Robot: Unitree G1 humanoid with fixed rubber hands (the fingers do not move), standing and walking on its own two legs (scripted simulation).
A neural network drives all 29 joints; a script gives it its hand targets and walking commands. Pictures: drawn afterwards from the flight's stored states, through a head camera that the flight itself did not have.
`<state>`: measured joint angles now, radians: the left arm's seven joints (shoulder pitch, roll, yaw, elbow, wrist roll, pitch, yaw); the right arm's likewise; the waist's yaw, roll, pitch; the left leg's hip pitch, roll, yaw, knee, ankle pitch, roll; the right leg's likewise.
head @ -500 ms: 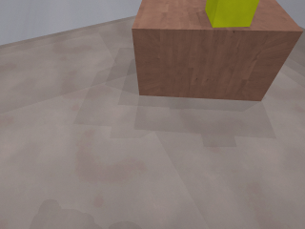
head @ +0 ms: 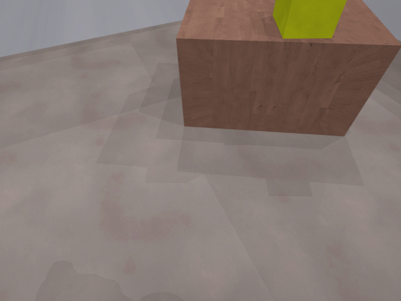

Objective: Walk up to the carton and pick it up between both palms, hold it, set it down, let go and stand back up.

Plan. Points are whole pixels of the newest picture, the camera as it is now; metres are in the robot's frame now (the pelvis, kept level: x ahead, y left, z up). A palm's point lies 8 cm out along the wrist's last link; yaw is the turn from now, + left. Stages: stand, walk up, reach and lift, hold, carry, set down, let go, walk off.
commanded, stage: stand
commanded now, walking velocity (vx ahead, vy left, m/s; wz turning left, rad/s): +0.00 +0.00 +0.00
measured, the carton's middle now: (307, 0) +1.45 -0.55 +0.00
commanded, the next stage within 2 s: walk up in 1.98 s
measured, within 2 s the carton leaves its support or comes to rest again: neither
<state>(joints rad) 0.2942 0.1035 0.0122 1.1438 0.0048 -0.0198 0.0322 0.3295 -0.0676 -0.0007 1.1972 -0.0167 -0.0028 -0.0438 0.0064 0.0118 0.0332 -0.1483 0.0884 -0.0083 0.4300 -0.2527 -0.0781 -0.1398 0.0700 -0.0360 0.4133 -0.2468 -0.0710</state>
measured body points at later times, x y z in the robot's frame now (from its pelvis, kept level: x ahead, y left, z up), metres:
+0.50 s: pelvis +0.02 +0.00 +0.00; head +0.04 +0.00 +0.45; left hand -0.01 +0.20 -0.16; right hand -0.01 -0.19 -0.17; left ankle -0.01 +0.17 -0.74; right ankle -0.01 -0.08 -0.74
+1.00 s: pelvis +0.01 +0.01 +0.00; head +0.04 +0.00 +0.45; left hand +0.00 +0.21 -0.16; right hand -0.03 -0.18 -0.17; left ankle -0.01 +0.17 -0.74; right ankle -0.01 -0.08 -0.74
